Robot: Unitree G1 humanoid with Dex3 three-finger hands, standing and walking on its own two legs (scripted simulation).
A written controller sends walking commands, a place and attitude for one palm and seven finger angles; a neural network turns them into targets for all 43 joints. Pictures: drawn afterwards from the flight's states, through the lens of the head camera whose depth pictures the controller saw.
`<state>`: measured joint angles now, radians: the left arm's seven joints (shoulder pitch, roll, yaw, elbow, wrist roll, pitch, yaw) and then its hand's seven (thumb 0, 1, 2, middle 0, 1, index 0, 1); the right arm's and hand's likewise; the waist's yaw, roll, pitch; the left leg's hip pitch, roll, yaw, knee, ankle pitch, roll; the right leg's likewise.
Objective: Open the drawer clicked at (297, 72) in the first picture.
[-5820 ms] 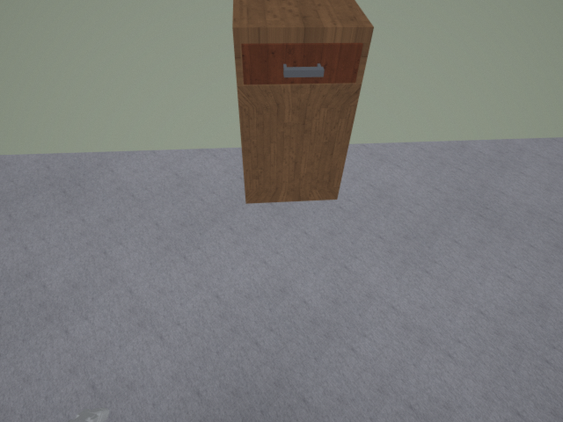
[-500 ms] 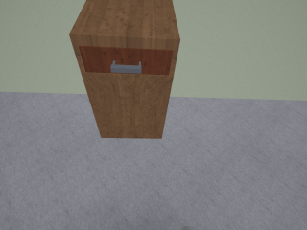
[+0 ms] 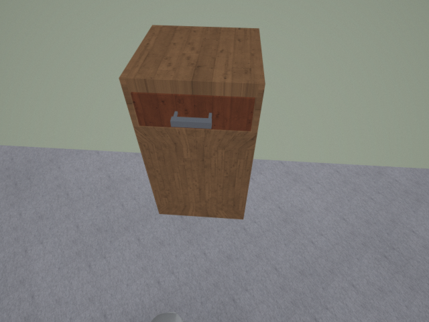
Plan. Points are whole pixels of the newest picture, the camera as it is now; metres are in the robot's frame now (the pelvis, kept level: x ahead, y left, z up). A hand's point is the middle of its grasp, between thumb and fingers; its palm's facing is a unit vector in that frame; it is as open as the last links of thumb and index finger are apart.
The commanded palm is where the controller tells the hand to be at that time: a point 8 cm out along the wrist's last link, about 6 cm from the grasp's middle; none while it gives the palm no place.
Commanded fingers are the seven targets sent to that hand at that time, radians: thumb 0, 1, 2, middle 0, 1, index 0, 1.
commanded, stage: take the last steps up to it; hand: left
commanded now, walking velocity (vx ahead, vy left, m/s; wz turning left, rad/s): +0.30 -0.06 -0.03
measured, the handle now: (192, 118) +0.75 +0.13 -0.08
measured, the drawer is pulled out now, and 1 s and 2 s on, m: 0.00 0.00 0.00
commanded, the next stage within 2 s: come to a stop and stand still in 0.52 s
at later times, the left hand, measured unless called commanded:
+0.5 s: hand (131, 286) +0.23 +0.21 -0.17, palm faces -0.02 -0.98 -0.21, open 7.4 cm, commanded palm none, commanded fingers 0.00 0.90 0.90 -0.20 -0.30 -0.20 -0.30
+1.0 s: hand (160, 256) +0.31 +0.16 -0.18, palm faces +0.03 -0.97 -0.24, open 7.3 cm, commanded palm none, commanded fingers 0.00 0.90 0.90 -0.20 -0.30 -0.20 -0.30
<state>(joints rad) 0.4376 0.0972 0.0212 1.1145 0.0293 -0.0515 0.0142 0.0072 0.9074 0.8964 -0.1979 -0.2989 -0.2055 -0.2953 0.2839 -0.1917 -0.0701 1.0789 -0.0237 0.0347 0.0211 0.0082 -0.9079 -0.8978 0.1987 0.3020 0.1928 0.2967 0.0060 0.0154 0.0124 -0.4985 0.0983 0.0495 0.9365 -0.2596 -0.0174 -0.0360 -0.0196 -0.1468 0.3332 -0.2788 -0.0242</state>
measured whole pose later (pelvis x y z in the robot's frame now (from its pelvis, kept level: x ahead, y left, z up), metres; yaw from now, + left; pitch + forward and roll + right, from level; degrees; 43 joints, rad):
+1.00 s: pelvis +0.24 -0.02 -0.01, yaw -1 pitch -1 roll +0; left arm 0.16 0.17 0.06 1.01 0.03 0.02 0.04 0.00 0.92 0.90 -0.20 -0.30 -0.21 -0.30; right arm 0.14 -0.18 -0.05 1.00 -0.01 0.05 -0.02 0.00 -0.91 -0.90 0.20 0.30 0.19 0.30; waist 0.02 0.01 0.09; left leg -0.38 0.01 0.04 0.80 -0.43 -0.04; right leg -0.27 -0.04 -0.16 0.51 -0.23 -0.05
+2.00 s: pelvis +0.23 -0.05 +0.00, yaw -1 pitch -1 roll +1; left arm 0.32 0.09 0.00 1.15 0.00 -0.01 0.04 0.01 0.91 0.90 -0.20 -0.30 -0.20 -0.30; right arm 0.35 -0.11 0.01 1.18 -0.01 0.01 -0.04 0.00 -0.91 -0.90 0.20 0.30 0.19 0.30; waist -0.02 0.01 0.03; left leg -0.19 0.05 0.04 0.40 -0.18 -0.04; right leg -0.10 0.04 -0.07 0.41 -0.29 -0.06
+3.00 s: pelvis +0.18 +0.01 -0.05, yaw -4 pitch +7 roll +1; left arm 0.41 0.25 -0.14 0.09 1.06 -0.01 0.46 0.01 0.66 0.79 -0.21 -0.46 -0.22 -0.46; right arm 0.11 -0.25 -0.02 0.51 -0.04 0.05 0.03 0.01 -0.91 -0.90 0.20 0.30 0.20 0.30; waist 0.05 0.01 -0.14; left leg -0.62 -0.03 0.12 0.82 -0.33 0.07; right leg -0.61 0.03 0.06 0.90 -0.41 -0.03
